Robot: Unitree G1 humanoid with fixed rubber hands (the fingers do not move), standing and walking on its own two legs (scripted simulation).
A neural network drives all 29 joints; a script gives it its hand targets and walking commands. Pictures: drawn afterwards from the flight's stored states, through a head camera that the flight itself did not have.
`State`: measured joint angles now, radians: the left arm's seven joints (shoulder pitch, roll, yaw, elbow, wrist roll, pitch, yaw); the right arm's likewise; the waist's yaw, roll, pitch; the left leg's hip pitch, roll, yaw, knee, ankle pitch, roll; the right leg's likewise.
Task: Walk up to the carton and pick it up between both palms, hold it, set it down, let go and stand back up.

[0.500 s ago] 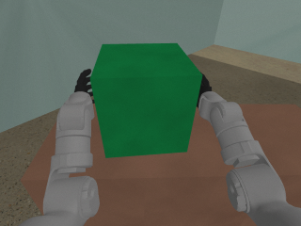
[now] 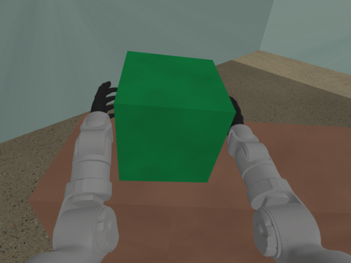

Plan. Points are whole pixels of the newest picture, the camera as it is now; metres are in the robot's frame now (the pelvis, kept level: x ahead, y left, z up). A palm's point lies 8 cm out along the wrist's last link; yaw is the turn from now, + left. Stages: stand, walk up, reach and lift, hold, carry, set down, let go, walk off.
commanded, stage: set down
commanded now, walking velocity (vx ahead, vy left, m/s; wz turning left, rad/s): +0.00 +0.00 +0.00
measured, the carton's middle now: (167, 117) +0.41 +0.02 +0.18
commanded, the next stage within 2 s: none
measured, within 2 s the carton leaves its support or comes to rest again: neither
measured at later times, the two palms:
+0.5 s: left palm (104, 121) +0.38 +0.17 +0.18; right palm (232, 132) +0.38 -0.14 +0.16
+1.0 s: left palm (108, 130) +0.40 +0.17 +0.14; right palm (228, 140) +0.39 -0.14 +0.12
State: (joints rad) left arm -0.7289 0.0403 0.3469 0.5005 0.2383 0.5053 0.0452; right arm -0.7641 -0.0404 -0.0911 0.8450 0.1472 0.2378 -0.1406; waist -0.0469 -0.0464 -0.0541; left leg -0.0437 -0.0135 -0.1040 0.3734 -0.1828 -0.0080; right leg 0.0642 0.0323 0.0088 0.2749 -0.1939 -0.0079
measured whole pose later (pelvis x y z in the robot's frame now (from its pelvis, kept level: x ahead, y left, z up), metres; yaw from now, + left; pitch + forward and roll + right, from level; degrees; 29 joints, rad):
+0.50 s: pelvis +0.01 +0.00 +0.00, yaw -1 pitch -6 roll -1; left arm -0.70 0.03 0.29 0.55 0.19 0.45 0.09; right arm -0.71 -0.06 -0.09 0.84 0.14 0.20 -0.13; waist -0.01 -0.05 -0.06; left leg -0.07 -0.02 -0.07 0.37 -0.19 0.00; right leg 0.02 0.02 0.01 0.29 -0.21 0.00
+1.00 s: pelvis +0.02 -0.01 +0.00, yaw +0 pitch -3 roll -1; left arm -0.69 0.04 0.29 0.63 0.18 0.33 0.07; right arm -0.66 -0.01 -0.17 0.86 0.04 0.11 -0.13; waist 0.00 -0.07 -0.06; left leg -0.13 0.00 -0.08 0.37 -0.19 -0.01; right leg -0.03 0.03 -0.01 0.29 -0.21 -0.02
